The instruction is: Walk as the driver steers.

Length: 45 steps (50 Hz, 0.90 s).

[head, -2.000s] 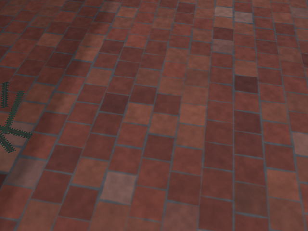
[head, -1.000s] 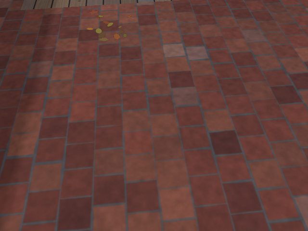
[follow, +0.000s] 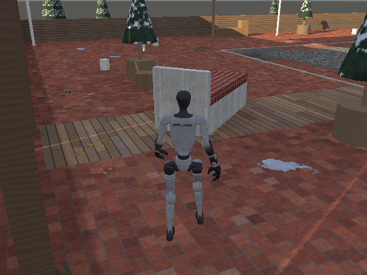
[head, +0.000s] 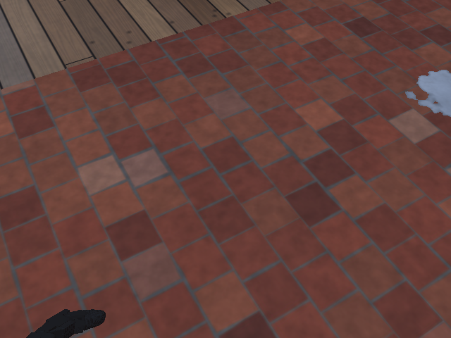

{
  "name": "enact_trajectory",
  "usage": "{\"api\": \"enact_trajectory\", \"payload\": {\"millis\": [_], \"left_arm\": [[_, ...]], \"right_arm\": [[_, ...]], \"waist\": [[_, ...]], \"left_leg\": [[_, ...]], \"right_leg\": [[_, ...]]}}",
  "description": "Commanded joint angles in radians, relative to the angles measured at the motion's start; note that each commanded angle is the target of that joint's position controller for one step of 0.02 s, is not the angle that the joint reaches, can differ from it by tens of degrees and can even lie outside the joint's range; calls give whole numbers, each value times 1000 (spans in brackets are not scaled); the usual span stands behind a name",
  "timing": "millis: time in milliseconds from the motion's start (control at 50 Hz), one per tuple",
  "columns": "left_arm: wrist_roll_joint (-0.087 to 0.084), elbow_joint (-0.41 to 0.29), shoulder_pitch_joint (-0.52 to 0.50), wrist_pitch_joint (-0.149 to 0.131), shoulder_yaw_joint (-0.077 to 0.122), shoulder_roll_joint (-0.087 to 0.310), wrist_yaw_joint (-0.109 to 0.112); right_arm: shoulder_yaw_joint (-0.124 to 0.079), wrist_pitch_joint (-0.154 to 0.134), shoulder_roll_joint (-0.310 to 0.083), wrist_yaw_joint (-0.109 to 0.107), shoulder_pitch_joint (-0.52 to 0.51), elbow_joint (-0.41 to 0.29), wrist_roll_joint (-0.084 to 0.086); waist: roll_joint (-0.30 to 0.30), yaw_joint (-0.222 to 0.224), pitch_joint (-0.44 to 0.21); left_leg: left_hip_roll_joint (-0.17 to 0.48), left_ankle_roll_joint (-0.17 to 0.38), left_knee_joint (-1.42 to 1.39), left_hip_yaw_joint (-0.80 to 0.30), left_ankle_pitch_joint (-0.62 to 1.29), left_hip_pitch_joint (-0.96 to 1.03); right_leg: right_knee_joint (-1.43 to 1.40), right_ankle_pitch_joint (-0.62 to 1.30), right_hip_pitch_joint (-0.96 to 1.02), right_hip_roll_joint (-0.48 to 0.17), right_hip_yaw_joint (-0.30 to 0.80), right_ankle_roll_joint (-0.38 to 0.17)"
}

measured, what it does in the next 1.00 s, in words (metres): walks ahead, turning left: right foot, then left foot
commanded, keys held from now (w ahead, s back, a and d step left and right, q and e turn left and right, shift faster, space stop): w+q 0.82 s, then w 0.18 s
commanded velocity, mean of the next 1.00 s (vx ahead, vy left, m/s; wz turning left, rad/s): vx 0.50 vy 0.00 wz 0.49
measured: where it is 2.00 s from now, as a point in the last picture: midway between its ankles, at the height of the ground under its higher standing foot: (74, 208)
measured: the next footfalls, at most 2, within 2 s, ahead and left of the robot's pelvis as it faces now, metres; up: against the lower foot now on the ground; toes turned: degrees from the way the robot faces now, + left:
right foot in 0.08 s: +0.20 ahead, -0.14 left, +0.00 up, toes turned +5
left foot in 0.58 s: +0.42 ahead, +0.18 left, +0.00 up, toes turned +23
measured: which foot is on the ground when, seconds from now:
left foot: down 0.00-0.10, up 0.12-0.56, down 0.58-1.00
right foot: up 0.00-0.06, down 0.08-0.58, up 0.60-1.00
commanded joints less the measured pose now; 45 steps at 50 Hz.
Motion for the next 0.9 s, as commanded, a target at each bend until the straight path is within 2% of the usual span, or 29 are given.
{"api": "enact_trajectory", "payload": {"millis": [20, 60, 80, 100, 120, 140, 160, 180, 200, 240, 280, 360, 420, 480, 520, 540, 560, 580, 600, 620, 640, 660, 680, 700, 720, 740, 820, 860, 900], "left_arm": [[-10, -77, -36, -25, 29, 95, -5], [-7, -48, 61, -29, 49, 127, 2], [6, -32, 173, -30, 66, 170, 12], [17, -13, 340, -22, 85, 246, 23], [22, 14, 369, -7, 93, 282, 14], [12, 5, 325, -9, 72, 191, 8], [7, 2, 282, -11, 55, 139, 8], [13, 1, 224, -13, 44, 112, 5], [16, 8, 183, -14, 39, 89, 2], [20, 21, 150, -22, 43, 87, 4], [19, 37, 153, -29, 53, 107, 9], [16, 65, 164, -25, 68, 148, 19], [4, 87, 199, -16, 77, 177, 24], [-13, 111, 231, -1, 88, 204, 24], [-20, 115, 231, 13, 97, 235, 27], [-24, 115, 227, 22, 100, 250, 30], [-26, 112, 221, 29, 94, 240, 33], [-2, 98, 244, 24, 76, 201, 37], [37, 35, 338, 0, 28, 53, 25], [0, 29, 241, -36, 35, 133, 12], [-36, 1, 148, -52, 48, 181, 6], [-24, 1, 133, -61, 41, 168, 12], [4, 13, 135, -61, 45, 169, 21], [14, 18, 157, -51, 52, 178, 22], [17, 18, 168, -38, 54, 175, 20], [21, 19, 172, -27, 52, 160, 20], [29, -12, 59, -12, 33, 108, 20], [23, -19, -1, -18, 22, 87, 10], [14, -29, -66, -26, 15, 78, -4]], "right_arm": [[-39, -2, -184, -10, -35, -69, 7], [-32, 3, -161, -14, -36, -72, 1], [-17, 0, -117, -12, -51, -85, -8], [8, -6, -39, -13, -43, -116, -36], [12, -21, -35, -14, 50, -151, 4], [-12, -19, -135, -19, 16, -130, 18], [-22, -14, -156, -16, -54, -140, 15], [-22, -6, -137, -16, -71, -137, 9], [-25, 2, -126, -14, -91, -146, 0], [-20, 20, -87, -5, -103, -162, 3], [-16, 30, -66, 0, -132, -185, -2], [-3, 30, -45, 21, -223, -225, -5], [3, 28, -45, 38, -320, -262, -7], [-2, 32, -66, 51, -379, -301, -6], [-17, 36, -95, 55, -355, -314, -10], [-34, 39, -123, 52, -280, -302, -10], [-63, 43, -171, 44, -126, -262, -6], [-99, 54, -252, 24, 41, -222, -2], [-108, 46, -368, 17, -7, -234, 4], [-84, 31, -292, 23, 28, -271, -3], [-67, 16, -234, 27, 1, -253, -11], [-59, 9, -209, 26, -51, -255, -8], [-49, 8, -177, 23, -121, -267, -12], [-39, 8, -153, 19, -165, -286, -25], [-38, 7, -149, 16, -183, -294, -30], [-40, 4, -152, 12, -184, -292, -27], [-48, 3, -180, -13, -130, -261, -15], [-44, 7, -170, -19, -109, -247, -12], [-41, 7, -167, -21, -64, -223, -11]], "waist": [[125, 69, -19], [124, 130, -55], [96, 191, -125], [-85, 245, -269], [-362, 191, -324], [-198, 204, -207], [-138, 204, -115], [-84, 174, -73], [-87, 153, -33], [-99, 125, -5], [-65, 117, 0], [-36, 136, 15], [-25, 168, 40], [-28, 174, 58], [-53, 142, 21], [-63, 94, -32], [-45, 8, -112], [43, -58, -204], [317, 81, -281], [192, -2, -408], [136, -12, -261], [75, 27, -172], [49, 72, -118], [66, 110, -99], [79, 129, -93], [74, 136, -87], [67, 108, -36], [91, 79, -28], [98, 43, -18]], "left_leg": [[235, 154, -61, -227, 135, -86], [196, 114, 41, -222, 138, -124], [138, 77, 210, -180, 134, -200], [55, 26, 540, -71, -135, -362], [7, 6, 791, -21, -370, -632], [70, 0, 904, -69, -304, -706], [96, 1, 920, -60, -213, -723], [124, -7, 905, -49, -142, -683], [146, -13, 866, -49, -98, -667], [171, -24, 829, -38, -43, -611], [176, -39, 780, -34, 8, -622], [170, -40, 555, -1, 195, -594], [150, -18, 417, 48, 264, -551], [132, 21, 345, 81, 197, -545], [76, 61, 327, 136, 95, -455], [31, 87, 316, 168, 57, -342], [-18, 122, 262, 183, 103, -121], [57, 174, 252, 23, 127, 189], [318, 358, 138, -568, -56, 474], [377, 386, -7, -782, -197, 518], [352, 335, -29, -643, -133, 430], [309, 304, -24, -523, -42, 284], [271, 278, -25, -429, 72, 144], [242, 269, -44, -369, 168, 45], [230, 273, -65, -348, 216, -12], [223, 281, -77, -322, 268, -50], [165, 251, -91, -219, 315, -131], [134, 214, -85, -171, 264, -141], [143, 199, -88, -174, 204, -143]], "right_leg": [[-91, 38, 184, 39, -24, -5], [-148, 11, 366, 37, -37, -38], [-143, -15, 542, -43, 29, -79], [-132, -18, 784, -253, 232, -139], [-255, -274, 895, -411, 631, -271], [-296, -405, 805, -364, 597, -255], [-303, -357, 714, -318, 440, -220], [-329, -250, 622, -272, 336, -203], [-355, -164, 556, -244, 258, -201], [-405, -41, 469, -220, 141, -197], [-429, 60, 458, -226, 63, -212], [-447, 132, 464, -206, -91, -199], [-445, 135, 488, -212, -166, -176], [-400, 203, 575, -240, -207, -151], [-283, 494, 618, -242, -244, -129], [-156, 654, 618, -231, -266, -115], [48, 695, 550, -197, -300, -85], [350, 425, 314, -158, -305, -36], [706, -497, -127, 47, -212, 26], [806, -533, -222, 58, 17, 9], [793, -434, -301, 17, 16, -11], [712, -345, -272, -25, 10, -24], [627, -291, -202, -55, 12, -19], [581, -255, -124, -75, 20, -17], [549, -238, -83, -76, 19, -8], [514, -228, -67, -74, 8, 5], [276, -17, -70, -39, -12, 48], [116, 126, -21, -14, -23, 48], [22, 222, 36, 7, -36, 42]]}}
